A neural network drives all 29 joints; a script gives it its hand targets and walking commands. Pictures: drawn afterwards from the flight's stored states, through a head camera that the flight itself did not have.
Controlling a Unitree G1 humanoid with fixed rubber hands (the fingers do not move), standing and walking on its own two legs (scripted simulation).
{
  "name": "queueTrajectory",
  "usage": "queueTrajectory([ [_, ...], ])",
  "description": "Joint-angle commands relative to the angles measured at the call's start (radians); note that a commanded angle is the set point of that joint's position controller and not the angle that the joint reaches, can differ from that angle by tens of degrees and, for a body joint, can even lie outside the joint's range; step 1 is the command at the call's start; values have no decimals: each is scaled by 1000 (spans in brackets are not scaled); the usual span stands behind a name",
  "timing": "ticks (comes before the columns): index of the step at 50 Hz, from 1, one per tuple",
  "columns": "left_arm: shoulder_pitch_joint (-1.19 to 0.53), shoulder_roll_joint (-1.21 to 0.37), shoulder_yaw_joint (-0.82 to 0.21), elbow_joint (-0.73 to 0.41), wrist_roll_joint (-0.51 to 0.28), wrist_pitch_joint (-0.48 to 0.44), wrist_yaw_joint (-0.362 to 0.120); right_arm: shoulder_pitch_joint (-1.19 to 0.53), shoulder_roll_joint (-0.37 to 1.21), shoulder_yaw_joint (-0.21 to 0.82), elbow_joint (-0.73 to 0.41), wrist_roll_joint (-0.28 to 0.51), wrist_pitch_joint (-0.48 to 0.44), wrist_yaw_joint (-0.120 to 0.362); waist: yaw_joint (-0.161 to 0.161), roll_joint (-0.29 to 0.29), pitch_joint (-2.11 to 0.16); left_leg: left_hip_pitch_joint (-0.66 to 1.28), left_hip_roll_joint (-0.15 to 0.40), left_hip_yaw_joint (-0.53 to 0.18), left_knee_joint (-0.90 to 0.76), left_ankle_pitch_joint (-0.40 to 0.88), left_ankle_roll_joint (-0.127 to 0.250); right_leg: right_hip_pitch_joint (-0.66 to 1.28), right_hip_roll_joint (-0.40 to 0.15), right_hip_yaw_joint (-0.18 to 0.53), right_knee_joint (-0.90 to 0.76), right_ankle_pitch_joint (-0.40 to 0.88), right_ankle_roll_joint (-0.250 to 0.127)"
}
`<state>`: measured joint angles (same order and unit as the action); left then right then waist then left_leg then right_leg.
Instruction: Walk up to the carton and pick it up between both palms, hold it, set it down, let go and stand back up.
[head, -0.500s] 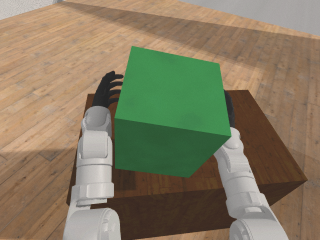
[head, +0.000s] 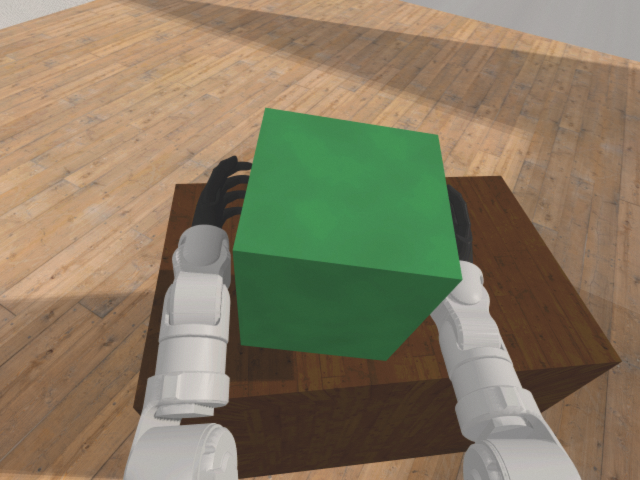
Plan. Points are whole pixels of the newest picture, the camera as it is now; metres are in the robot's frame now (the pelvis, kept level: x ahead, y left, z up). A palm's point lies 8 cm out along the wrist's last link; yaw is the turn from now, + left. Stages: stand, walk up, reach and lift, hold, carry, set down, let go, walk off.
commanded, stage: set down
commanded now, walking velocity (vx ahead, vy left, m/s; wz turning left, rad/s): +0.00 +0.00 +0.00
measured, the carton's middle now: (332, 247) +0.37 -0.01 +0.09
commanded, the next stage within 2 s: none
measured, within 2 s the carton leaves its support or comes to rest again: rests again in 1.76 s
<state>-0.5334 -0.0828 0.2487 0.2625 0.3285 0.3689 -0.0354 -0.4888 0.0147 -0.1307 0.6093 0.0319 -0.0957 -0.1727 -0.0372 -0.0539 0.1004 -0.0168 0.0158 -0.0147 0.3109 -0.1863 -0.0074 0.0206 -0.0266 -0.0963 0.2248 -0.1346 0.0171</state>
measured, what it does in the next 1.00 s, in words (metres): stands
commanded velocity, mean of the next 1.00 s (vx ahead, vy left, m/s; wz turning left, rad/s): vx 0.00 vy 0.00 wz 0.00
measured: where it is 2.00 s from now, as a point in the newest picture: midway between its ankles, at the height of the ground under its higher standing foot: outside the picture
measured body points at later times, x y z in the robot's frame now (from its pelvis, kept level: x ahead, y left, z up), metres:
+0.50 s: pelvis +0.00 +0.00 +0.00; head +0.02 +0.02 +0.45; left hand +0.40 +0.13 +0.09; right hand +0.37 -0.17 +0.08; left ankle +0.00 +0.12 -0.75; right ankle +0.00 -0.13 -0.75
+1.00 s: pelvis +0.01 +0.00 +0.00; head +0.05 +0.02 +0.45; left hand +0.41 +0.12 +0.05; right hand +0.38 -0.18 +0.05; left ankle +0.00 +0.12 -0.75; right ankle +0.00 -0.13 -0.75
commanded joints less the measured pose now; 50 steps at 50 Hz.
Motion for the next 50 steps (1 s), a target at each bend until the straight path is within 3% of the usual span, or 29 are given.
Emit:
queueTrajectory([
  [1,-477,-492,-427,7,-89,-77,-126,-696,407,337,-221,-54,-99,119,-27,48,-414,76,-35,79,-13,272,-36,105,58,-56,24,230,13],
  [3,-463,-491,-397,43,-75,-87,-126,-691,422,328,-196,-67,-100,124,-20,25,-378,45,-36,80,-23,234,-25,103,55,-51,18,213,16],
  [5,-483,-501,-412,31,-83,-106,-119,-702,422,326,-198,-71,-115,126,-14,51,-433,48,-35,85,-15,273,-37,118,59,-52,25,246,12],
  [11,-497,-499,-385,82,-69,-153,-98,-688,451,339,-147,-66,-122,138,17,59,-469,45,-39,83,-1,326,-39,132,58,-41,38,324,19],
  [22,-488,-507,-332,172,-49,-197,-110,-655,477,295,-72,-112,-130,140,11,36,-448,-13,-42,100,-18,283,-26,154,50,-28,42,368,29],
  [27,-561,-530,-369,171,-76,-253,-87,-665,497,274,-41,-130,-154,153,3,55,-534,36,-34,94,3,348,-47,107,61,-33,42,377,18],
  [33,-583,-538,-329,267,-69,-291,-89,-669,514,216,23,-181,-157,157,-8,38,-513,-22,-31,92,-18,271,-38,92,53,-29,32,334,21],
  [36,-584,-547,-303,330,-51,-308,-83,-678,502,176,59,-201,-165,169,7,61,-501,-25,-26,98,-23,268,-48,78,56,-33,30,301,13],
  [43,-547,-544,-234,386,-15,-354,-75,-661,526,166,97,-226,-190,185,34,54,-510,-37,-27,110,-11,341,-43,101,57,-22,38,377,16],
  [50,-589,-546,-252,373,-25,-423,-55,-642,555,162,125,-252,-228,191,29,63,-600,-37,-25,113,1,380,-42,95,55,-12,56,438,14],
])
